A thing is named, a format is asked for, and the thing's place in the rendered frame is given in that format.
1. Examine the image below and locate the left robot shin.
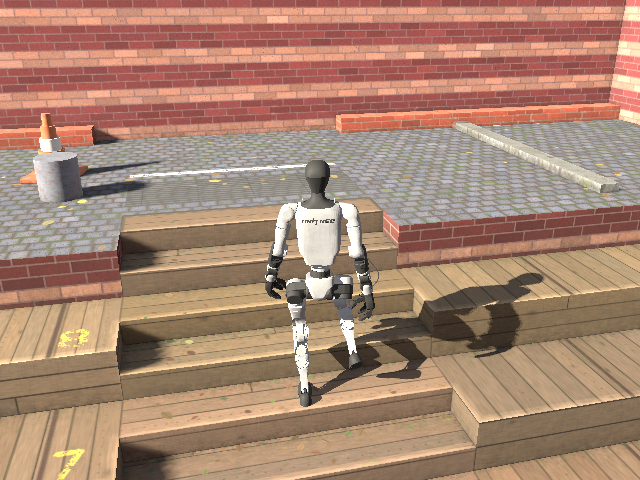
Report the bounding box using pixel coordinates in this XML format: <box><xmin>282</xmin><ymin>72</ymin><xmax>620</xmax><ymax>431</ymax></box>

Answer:
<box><xmin>292</xmin><ymin>326</ymin><xmax>309</xmax><ymax>393</ymax></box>

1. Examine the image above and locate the robot right forearm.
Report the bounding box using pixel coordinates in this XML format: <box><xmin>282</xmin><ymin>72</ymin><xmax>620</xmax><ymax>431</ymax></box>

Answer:
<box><xmin>354</xmin><ymin>244</ymin><xmax>373</xmax><ymax>295</ymax></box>

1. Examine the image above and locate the robot right upper arm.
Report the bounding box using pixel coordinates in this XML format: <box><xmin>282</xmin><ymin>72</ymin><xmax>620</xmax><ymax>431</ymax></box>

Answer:
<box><xmin>339</xmin><ymin>202</ymin><xmax>364</xmax><ymax>259</ymax></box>

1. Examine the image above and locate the robot left forearm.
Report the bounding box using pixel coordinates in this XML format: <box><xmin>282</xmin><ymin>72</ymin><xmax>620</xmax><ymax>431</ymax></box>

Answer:
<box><xmin>265</xmin><ymin>242</ymin><xmax>283</xmax><ymax>282</ymax></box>

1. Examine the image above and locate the humanoid robot head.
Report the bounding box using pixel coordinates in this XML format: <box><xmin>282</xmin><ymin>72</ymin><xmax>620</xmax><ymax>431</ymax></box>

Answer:
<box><xmin>301</xmin><ymin>160</ymin><xmax>336</xmax><ymax>209</ymax></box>

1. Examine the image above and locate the robot left upper arm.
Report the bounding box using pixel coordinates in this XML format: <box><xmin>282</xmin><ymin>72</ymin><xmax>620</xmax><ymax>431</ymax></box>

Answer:
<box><xmin>272</xmin><ymin>203</ymin><xmax>298</xmax><ymax>257</ymax></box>

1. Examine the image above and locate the robot left hand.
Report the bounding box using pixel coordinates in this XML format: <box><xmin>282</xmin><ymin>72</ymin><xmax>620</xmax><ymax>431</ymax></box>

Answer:
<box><xmin>265</xmin><ymin>278</ymin><xmax>286</xmax><ymax>299</ymax></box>

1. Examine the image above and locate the robot right hand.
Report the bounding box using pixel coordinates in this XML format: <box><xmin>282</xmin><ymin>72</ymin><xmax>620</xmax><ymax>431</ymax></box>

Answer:
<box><xmin>351</xmin><ymin>292</ymin><xmax>375</xmax><ymax>321</ymax></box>

